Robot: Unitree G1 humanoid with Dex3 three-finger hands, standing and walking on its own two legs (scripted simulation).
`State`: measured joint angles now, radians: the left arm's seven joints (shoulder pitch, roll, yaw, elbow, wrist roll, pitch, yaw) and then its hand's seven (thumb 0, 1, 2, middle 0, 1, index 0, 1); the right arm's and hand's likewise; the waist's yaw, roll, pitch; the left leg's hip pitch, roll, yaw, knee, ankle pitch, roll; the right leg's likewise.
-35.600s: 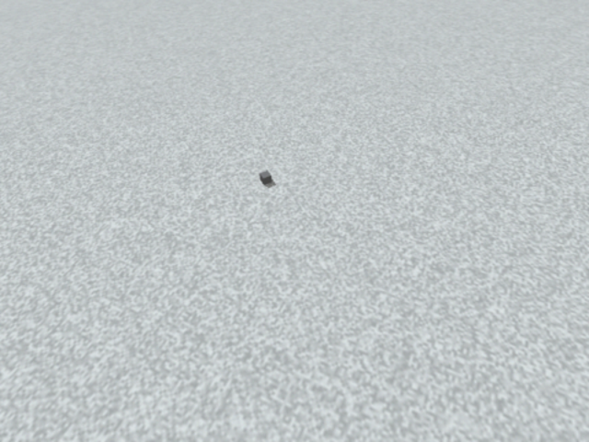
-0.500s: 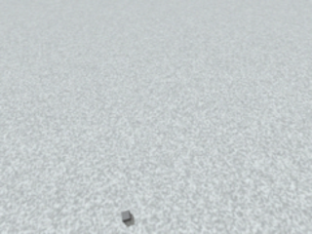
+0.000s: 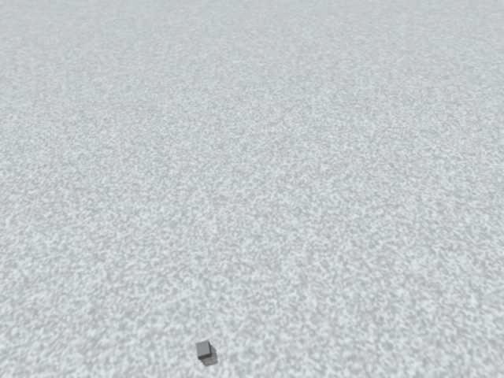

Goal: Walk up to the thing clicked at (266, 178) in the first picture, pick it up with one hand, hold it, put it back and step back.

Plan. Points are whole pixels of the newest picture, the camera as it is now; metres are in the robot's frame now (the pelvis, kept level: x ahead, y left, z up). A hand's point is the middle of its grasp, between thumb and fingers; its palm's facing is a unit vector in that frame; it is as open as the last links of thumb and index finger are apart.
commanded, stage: stand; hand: left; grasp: from above
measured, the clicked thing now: (203, 350) +0.39 +0.23 -0.76
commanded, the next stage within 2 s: step back in 0.22 s
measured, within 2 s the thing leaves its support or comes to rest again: neither
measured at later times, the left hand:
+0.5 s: hand out of the picture +0.06 +0.27 -0.17, palm faces -0.02 -0.91 -0.41, open 7.4 cm
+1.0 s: hand out of the picture -0.04 +0.30 -0.18, palm faces -0.07 -0.92 -0.38, open 7.4 cm
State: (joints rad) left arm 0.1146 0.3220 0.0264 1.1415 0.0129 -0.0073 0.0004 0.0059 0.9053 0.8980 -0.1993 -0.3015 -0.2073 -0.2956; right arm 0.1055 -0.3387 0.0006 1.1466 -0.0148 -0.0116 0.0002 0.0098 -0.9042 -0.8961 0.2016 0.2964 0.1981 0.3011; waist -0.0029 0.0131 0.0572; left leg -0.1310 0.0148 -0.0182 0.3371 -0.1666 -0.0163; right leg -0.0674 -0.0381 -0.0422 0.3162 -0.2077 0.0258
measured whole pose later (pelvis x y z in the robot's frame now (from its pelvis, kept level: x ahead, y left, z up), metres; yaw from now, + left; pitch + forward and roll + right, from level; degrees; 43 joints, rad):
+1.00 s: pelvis -0.15 +0.03 -0.02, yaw -3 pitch -2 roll -1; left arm 0.13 0.39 0.08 0.86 0.01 0.05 0.02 0.01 0.91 0.90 -0.20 -0.30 -0.21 -0.30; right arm 0.15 -0.36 -0.04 0.85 -0.03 0.02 -0.02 0.01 -0.90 -0.90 0.21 0.30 0.20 0.30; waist -0.02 -0.02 0.21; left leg -0.33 0.02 0.04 0.65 -0.28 0.04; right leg -0.39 0.07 0.11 1.00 -0.52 0.02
